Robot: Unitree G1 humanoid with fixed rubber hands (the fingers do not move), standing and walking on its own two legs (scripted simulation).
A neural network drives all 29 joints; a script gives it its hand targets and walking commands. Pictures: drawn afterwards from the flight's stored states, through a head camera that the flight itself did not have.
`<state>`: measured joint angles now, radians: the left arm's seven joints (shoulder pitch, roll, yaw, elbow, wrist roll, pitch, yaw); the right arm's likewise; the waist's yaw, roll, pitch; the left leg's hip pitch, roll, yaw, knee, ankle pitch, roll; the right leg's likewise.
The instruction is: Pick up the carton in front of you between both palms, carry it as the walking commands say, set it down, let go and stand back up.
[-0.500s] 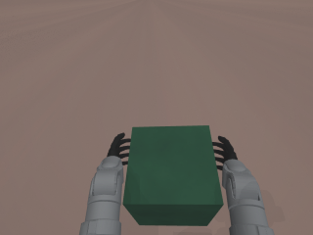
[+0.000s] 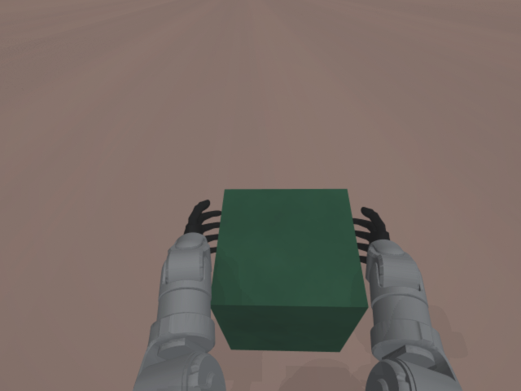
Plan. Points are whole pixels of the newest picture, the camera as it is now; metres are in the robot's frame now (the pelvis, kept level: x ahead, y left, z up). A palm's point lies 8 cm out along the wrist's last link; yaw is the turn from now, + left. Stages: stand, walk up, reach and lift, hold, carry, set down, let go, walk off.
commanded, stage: set down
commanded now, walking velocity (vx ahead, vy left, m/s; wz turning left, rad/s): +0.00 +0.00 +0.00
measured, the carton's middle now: (285, 274) +0.32 +0.00 -0.05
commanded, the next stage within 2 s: none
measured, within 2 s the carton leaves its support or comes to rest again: neither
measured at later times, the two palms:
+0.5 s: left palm (220, 283) +0.37 +0.14 -0.17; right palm (352, 282) +0.39 -0.16 -0.18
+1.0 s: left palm (228, 302) +0.39 +0.14 -0.32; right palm (340, 296) +0.42 -0.16 -0.33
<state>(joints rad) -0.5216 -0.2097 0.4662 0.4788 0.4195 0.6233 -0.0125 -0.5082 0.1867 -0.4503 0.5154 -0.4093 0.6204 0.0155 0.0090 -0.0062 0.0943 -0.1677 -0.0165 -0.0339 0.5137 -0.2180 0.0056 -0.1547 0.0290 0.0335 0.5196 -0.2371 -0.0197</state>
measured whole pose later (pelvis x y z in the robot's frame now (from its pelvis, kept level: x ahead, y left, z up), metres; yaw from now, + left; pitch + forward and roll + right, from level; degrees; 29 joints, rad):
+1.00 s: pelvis -0.04 -0.01 -0.23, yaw +1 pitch +45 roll +2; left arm -0.78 -0.14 0.47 0.58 0.18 0.17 0.13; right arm -0.90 -0.06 -0.32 0.79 -0.18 0.19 -0.03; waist 0.01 0.01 -0.19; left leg -1.87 -0.11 -0.07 1.57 -0.49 -0.06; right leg -1.87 0.11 0.06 1.61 -0.52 0.01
